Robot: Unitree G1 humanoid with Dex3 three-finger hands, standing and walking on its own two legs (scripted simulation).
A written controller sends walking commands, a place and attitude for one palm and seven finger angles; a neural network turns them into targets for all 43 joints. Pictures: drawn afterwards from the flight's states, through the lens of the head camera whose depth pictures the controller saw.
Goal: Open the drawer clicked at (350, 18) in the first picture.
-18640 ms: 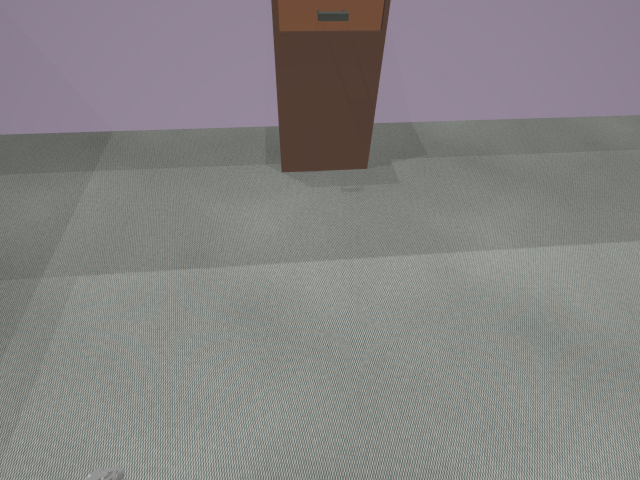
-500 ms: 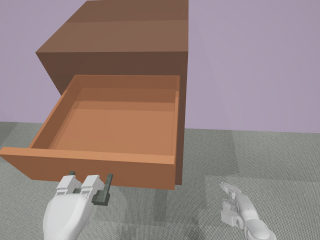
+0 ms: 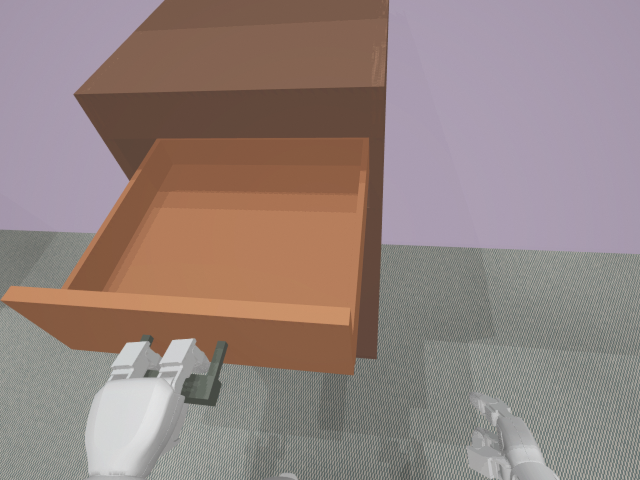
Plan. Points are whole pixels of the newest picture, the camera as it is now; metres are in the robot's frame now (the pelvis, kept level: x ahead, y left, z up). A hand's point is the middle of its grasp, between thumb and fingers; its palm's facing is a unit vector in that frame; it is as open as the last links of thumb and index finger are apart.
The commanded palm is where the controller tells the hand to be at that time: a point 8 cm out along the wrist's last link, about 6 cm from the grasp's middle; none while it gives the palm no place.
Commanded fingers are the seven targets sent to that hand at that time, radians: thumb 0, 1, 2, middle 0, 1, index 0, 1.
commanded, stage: open the thumb to release the handle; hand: left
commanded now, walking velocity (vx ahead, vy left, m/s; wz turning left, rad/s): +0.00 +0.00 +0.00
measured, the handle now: (175, 366) +0.24 +0.20 +0.05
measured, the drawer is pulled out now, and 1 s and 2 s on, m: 0.30 0.30 0.30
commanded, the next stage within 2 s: lift the hand off the handle in 0.28 s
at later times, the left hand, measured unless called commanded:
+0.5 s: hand (165, 422) +0.18 +0.20 +0.03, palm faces +0.06 -0.13 -0.99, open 13.7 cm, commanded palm +0.16 +0.20 +0.08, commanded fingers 0.00 -0.50 0.30 -0.30 -1.20 -0.30 -1.20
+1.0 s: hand (156, 395) +0.20 +0.20 +0.06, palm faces +0.08 -0.14 -0.99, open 13.5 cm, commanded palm +0.17 +0.20 +0.13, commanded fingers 0.00 -0.50 0.30 -0.30 -1.20 -0.30 -1.20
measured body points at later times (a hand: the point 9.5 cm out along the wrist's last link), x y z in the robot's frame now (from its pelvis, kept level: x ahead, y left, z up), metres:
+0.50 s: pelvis -0.02 +0.00 +0.01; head +0.01 -0.03 +0.46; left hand +0.17 +0.20 +0.08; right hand +0.20 -0.21 -0.09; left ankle +0.00 +0.13 -0.68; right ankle -0.03 -0.06 -0.68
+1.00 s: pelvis -0.02 +0.02 +0.02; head -0.01 -0.02 +0.47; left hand +0.19 +0.20 +0.12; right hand +0.19 -0.19 -0.07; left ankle +0.00 +0.13 -0.68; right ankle -0.03 -0.06 -0.68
